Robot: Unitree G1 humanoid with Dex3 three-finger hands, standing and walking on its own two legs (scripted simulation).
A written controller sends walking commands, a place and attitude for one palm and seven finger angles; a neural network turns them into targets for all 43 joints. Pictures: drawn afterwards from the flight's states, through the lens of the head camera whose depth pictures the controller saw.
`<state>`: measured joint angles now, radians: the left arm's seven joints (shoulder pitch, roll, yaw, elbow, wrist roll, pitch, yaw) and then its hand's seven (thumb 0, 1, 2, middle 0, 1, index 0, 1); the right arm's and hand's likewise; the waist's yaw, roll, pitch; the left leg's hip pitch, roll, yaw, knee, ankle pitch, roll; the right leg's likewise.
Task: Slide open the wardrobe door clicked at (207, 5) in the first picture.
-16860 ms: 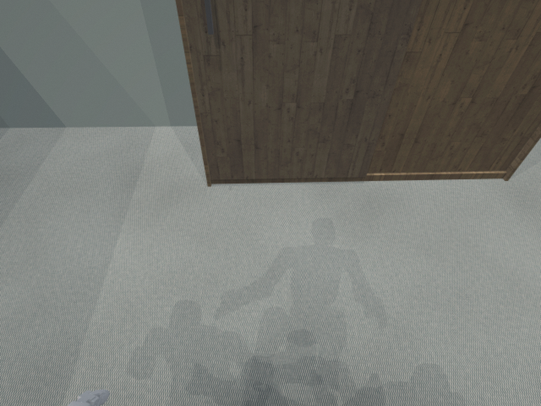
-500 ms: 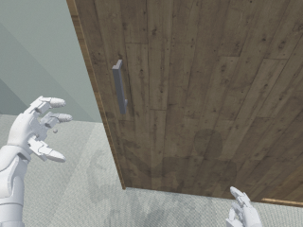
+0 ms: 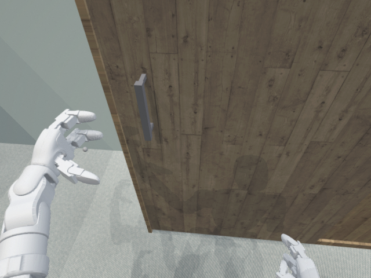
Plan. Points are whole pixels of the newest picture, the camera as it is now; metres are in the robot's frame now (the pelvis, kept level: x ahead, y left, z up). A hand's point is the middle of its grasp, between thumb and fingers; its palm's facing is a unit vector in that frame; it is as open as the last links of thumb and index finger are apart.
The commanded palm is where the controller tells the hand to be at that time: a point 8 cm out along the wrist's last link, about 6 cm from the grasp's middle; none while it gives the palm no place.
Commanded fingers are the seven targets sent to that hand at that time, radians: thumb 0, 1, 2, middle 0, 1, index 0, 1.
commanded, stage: move the hooked fingers beside the handle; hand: left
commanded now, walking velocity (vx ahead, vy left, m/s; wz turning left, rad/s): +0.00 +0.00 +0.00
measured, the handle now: (145, 109) +0.48 +0.15 +0.12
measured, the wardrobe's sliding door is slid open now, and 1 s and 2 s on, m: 0.00 0.00 0.00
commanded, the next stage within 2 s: feel for the door with the fingertips in 1.72 s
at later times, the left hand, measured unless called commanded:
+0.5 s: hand (108, 133) +0.37 +0.21 +0.14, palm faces -0.01 -1.00 -0.02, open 14.0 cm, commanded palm +0.35 +0.26 +0.14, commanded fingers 0.00 -0.50 0.30 -0.30 -1.20 -0.30 -1.20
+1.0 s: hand (124, 122) +0.41 +0.19 +0.13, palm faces -0.01 -1.00 -0.03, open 14.0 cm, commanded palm +0.38 +0.24 +0.13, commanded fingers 0.00 -0.50 0.30 -0.30 -1.20 -0.30 -1.20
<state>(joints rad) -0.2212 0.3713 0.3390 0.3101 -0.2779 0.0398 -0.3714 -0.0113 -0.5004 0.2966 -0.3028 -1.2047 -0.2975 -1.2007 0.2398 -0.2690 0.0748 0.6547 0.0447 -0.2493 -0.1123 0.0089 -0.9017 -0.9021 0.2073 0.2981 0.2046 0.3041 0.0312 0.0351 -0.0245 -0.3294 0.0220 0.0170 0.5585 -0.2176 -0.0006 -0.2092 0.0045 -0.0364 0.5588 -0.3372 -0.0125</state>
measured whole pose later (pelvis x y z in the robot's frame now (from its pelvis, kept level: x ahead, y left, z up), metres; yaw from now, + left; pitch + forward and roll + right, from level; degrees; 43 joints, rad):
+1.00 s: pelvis +0.01 -0.01 -0.01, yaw -1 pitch +4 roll +0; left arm -0.53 0.36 0.29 0.68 -0.20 -0.06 -0.26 -0.01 -0.50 0.30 -0.30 -1.20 -0.30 -1.20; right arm 0.32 -0.28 0.04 0.67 0.04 -0.14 -0.07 0.01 -0.90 -0.90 0.21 0.30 0.20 0.30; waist -0.03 0.03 -0.05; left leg -0.43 0.04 0.03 0.61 -0.25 -0.01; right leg -0.32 0.02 -0.02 0.62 -0.37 -0.02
